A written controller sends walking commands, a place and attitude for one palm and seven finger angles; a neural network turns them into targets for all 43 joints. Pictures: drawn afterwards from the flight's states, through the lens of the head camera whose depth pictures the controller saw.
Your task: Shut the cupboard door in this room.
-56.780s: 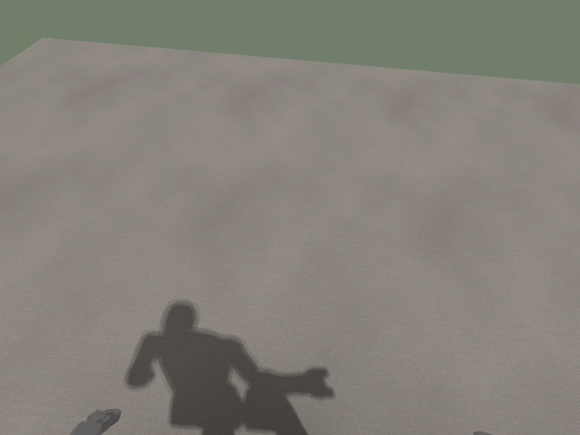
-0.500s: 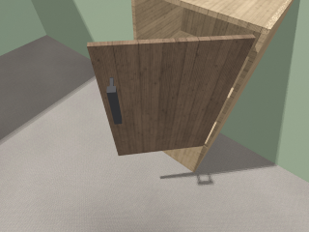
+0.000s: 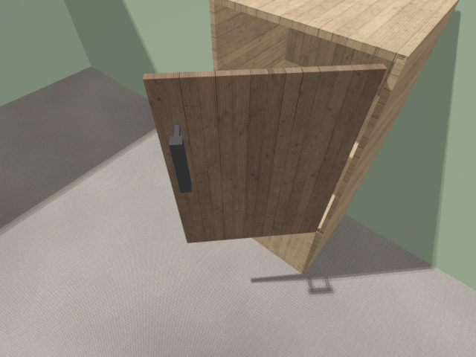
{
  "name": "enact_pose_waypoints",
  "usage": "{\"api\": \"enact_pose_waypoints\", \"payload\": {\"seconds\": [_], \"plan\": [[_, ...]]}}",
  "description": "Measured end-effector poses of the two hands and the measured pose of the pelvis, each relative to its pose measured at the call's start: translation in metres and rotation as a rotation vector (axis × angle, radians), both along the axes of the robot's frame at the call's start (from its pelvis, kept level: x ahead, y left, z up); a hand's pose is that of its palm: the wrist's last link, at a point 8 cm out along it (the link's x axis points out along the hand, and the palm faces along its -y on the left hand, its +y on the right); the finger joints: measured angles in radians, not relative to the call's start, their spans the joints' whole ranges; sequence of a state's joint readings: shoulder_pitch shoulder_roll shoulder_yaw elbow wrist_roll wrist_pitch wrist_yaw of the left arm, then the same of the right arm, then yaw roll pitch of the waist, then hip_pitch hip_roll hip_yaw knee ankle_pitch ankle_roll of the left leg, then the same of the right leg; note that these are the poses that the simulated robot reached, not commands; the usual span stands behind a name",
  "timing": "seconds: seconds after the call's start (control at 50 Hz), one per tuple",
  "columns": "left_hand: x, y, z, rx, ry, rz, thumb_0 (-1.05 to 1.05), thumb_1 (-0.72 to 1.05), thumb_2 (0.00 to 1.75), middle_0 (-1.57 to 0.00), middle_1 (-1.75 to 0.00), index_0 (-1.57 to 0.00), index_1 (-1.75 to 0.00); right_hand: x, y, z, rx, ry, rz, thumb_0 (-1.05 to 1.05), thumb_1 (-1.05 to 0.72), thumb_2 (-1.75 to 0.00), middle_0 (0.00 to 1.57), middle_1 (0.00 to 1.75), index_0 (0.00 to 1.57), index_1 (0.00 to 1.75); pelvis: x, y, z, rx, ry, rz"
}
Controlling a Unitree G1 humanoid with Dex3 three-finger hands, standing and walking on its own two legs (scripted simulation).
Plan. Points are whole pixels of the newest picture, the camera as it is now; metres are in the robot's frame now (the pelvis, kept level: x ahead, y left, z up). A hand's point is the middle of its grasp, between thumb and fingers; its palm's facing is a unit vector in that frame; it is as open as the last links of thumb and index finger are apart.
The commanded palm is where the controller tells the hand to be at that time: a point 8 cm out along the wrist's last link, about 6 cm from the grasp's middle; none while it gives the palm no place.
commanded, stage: look again from close up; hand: left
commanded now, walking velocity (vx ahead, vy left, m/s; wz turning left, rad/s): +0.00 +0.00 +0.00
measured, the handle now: (181, 159) +0.48 +0.15 +0.04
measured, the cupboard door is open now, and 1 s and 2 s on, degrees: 45 45 45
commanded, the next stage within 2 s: shuffle to correct the standing spot in 0.46 s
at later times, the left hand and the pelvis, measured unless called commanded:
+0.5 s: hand out of the picture +0.01 +0.21 -0.18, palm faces -0.01 -0.98 -0.21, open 7.4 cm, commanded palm none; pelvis +0.00 +0.03 -0.01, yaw -1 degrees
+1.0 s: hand out of the picture +0.01 +0.17 -0.19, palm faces +0.09 -0.98 -0.19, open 7.4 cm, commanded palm none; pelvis +0.04 +0.00 -0.02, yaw +4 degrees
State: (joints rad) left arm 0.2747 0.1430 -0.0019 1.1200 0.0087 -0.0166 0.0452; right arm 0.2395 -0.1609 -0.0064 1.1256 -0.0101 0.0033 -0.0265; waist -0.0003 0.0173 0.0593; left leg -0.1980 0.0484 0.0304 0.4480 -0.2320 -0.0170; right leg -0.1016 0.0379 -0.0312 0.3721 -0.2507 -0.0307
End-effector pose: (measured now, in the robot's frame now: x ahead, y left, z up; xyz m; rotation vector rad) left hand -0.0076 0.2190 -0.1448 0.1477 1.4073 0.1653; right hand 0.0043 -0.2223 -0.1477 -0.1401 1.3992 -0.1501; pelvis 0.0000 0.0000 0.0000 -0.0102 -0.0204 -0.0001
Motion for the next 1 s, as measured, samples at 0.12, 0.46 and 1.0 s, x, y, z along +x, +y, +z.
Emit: {"api": "enact_pose_waypoints", "payload": {"seconds": [0.12,0.46,1.0], "plan": [[-0.02,0.004,-0.003,-0.009,0.024,-0.008,0.01,0.91,0.9,-0.21,-0.29,-0.2,-0.3,0.006,0.008,-0.006,0.0,-0.073,0.002,0.01,-0.91,-0.9,0.2,0.3,0.2,0.3,-0.005,0.012,-0.006,-0.004,-0.002,-0.005],[0.013,0.039,-0.004,0.005,-0.041,-0.044,0.01,0.9,0.9,-0.2,-0.29,-0.2,-0.3,-0.003,0.03,-0.001,-0.001,-0.04,0.013,0.01,-0.92,-0.9,0.2,0.3,0.2,0.3,-0.003,0.031,-0.006,0.016,0.016,-0.016],[0.012,0.002,-0.016,-0.009,0.026,0.066,0.01,0.9,0.9,-0.2,-0.29,-0.2,-0.3,0.053,-0.009,-0.007,-0.044,0.013,0.072,0.01,-0.91,-0.9,0.21,0.3,0.2,0.3,0.039,-0.004,-0.015,-0.001,0.05,0.076]]}}
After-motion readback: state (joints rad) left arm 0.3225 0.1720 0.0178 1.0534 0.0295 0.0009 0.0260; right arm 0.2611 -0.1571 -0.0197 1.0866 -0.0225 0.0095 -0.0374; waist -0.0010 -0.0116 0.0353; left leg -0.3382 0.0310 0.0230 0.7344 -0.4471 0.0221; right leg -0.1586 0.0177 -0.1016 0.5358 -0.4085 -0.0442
